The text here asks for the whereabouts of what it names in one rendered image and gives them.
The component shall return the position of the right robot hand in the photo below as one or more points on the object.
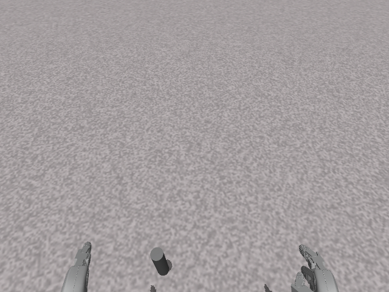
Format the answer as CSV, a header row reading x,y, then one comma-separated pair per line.
x,y
319,278

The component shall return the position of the can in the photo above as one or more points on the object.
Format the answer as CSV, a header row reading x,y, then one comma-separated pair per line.
x,y
159,260

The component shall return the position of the left robot hand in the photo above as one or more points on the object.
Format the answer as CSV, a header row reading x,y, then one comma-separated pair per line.
x,y
76,279

